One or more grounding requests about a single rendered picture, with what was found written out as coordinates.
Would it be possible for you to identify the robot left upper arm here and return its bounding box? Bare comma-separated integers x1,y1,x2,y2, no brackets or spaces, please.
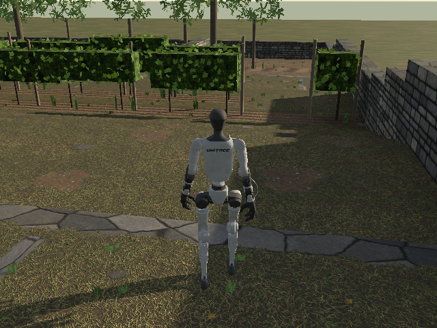
188,138,204,175

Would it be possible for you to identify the left robot foot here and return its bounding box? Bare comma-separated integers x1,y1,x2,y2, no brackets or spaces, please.
199,272,209,290

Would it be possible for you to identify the robot left forearm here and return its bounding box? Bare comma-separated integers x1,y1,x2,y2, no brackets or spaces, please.
182,165,195,195

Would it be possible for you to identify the left robot hand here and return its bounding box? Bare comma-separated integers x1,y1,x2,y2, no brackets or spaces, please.
180,193,195,210

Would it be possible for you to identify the right robot hand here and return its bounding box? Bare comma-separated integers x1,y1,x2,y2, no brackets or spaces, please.
240,201,256,221

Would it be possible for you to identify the robot right forearm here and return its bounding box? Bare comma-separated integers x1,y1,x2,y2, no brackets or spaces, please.
242,167,255,202

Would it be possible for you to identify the robot right upper arm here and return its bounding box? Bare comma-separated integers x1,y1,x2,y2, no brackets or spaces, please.
232,138,249,177

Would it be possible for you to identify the right robot shin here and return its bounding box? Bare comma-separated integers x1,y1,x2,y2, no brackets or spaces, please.
228,222,238,266

